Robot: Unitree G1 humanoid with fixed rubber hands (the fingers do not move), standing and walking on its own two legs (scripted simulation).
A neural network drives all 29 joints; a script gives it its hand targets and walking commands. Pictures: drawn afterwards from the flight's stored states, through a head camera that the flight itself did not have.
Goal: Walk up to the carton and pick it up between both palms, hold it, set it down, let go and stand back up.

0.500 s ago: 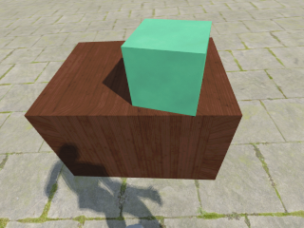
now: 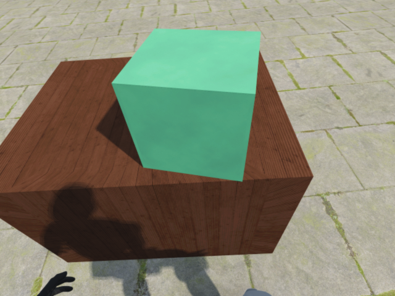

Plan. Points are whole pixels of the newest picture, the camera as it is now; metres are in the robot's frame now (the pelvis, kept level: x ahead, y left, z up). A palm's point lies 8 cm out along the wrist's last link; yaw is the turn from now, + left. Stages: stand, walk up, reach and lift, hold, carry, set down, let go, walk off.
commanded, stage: walk up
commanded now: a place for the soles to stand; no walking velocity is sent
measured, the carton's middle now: (198, 104) +0.60 +0.01 +0.05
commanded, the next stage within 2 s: stand in 1.48 s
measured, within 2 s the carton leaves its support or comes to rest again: neither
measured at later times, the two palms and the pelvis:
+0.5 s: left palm out of the picture +0.17 +0.34 -0.09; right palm (346, 253) +0.23 -0.30 -0.08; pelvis +0.11 +0.02 +0.00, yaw +2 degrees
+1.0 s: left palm (55, 259) +0.24 +0.35 -0.07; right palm (340, 242) +0.25 -0.29 -0.07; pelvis +0.13 +0.03 +0.03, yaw -1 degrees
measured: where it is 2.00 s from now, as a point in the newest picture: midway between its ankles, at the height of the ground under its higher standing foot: outside the picture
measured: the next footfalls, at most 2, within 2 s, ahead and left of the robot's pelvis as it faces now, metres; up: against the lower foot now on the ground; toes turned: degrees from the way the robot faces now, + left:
left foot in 0.30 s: +0.20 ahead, +0.15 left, +0.00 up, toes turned -3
